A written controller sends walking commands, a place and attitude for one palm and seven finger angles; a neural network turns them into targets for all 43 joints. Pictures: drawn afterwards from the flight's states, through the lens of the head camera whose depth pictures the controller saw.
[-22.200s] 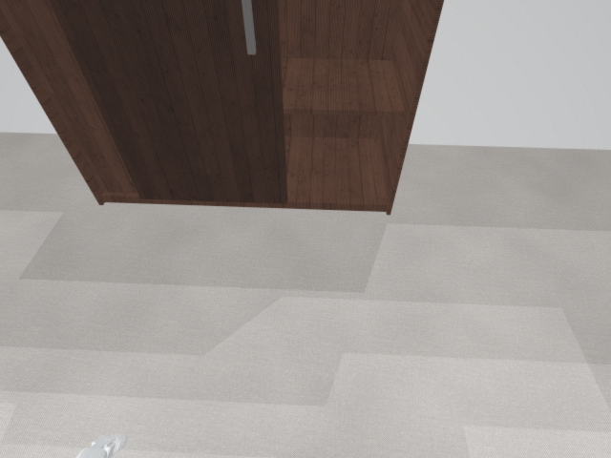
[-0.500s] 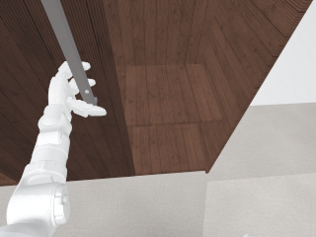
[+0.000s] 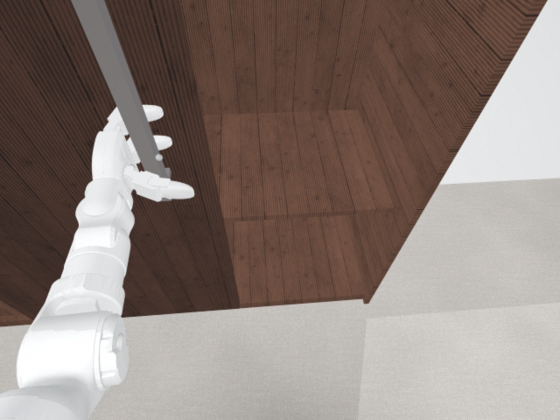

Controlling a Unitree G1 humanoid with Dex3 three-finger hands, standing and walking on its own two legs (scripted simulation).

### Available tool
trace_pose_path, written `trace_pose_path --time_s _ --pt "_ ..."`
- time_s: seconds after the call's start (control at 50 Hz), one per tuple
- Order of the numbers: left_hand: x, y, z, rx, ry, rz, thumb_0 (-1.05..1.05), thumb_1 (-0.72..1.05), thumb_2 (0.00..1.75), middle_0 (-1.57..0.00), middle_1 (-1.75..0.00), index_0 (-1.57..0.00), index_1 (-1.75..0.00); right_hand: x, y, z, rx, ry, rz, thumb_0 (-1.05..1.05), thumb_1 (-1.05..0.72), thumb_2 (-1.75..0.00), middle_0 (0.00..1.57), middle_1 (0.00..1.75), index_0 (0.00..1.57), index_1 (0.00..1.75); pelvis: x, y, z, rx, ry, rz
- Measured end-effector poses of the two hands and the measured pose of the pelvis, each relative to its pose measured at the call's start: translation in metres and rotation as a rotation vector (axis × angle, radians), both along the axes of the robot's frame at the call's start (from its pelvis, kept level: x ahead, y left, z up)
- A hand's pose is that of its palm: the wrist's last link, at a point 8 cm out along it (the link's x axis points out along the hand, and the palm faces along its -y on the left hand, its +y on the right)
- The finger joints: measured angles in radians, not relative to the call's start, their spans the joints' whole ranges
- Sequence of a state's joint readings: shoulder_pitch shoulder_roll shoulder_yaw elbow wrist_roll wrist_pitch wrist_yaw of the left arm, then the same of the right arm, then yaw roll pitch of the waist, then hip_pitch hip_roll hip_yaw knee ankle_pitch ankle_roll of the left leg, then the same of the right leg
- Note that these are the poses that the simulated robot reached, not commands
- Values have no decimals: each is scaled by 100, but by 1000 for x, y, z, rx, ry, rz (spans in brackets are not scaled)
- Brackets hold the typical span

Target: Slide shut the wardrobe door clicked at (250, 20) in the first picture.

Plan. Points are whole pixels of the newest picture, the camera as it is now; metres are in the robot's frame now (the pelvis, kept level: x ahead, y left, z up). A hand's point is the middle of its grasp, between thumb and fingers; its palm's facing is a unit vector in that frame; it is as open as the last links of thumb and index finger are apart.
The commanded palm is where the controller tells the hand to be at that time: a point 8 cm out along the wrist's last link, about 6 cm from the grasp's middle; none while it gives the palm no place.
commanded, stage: slide the fingers in behind the handle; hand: left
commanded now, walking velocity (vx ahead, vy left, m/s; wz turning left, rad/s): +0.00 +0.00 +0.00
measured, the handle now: (138, 110) +0.51 +0.20 +0.17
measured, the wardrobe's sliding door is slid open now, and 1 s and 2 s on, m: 0.46 0.46 0.46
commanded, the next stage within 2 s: grip the handle and tug to test in 0.12 s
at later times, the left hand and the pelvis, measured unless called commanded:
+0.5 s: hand (160, 155) +0.46 +0.17 +0.12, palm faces +0.08 -1.00 -0.02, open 12.2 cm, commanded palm +0.44 +0.21 +0.12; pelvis +0.00 +0.00 +0.00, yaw +0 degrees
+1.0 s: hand (159, 154) +0.47 +0.17 +0.12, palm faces +0.08 -1.00 -0.02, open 5.5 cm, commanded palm +0.43 +0.22 +0.12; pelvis +0.01 +0.00 +0.00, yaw +0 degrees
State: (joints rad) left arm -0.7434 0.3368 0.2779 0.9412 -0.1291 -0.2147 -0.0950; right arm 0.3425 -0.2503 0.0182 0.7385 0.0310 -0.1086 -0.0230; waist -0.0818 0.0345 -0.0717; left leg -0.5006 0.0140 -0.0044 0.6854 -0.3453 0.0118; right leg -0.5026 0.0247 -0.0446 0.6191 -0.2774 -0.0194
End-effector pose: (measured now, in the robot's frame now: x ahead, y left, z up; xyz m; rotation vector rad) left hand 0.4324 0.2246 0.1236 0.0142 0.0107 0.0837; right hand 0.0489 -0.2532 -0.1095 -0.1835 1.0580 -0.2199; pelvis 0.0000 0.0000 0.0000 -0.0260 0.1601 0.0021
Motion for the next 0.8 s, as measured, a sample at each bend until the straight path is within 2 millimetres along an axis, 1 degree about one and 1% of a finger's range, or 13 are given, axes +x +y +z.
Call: trace_pose_path --time_s 0.28,0.38,0.54,0.8 --pt "5 -1 -1 2 0 -1 -1 -49 30 -30 -120 -29 -120 1 -6 1 -9 4 0 1 -90 -90 20 30 20 30 0 -3 0 1 10 0" --pt "5 -1 -1 1 0 -1 -1 -41 33 -31 -121 -29 -121 3 -5 0 -5 0 -2 1 -90 -90 20 30 20 30 3 -3 0 1 10 -1" --pt "6 0 -1 5 3 -1 -1 -13 46 -34 -125 -32 -125 9 -3 0 -2 -2 5 1 -90 -90 20 30 20 30 5 -2 0 0 11 4" --pt "7 0 -1 5 4 4 0 46 71 -39 -133 -36 -134 16 0 0 8 -10 7 1 -90 -90 20 30 20 30 10 0 0 -1 11 1"
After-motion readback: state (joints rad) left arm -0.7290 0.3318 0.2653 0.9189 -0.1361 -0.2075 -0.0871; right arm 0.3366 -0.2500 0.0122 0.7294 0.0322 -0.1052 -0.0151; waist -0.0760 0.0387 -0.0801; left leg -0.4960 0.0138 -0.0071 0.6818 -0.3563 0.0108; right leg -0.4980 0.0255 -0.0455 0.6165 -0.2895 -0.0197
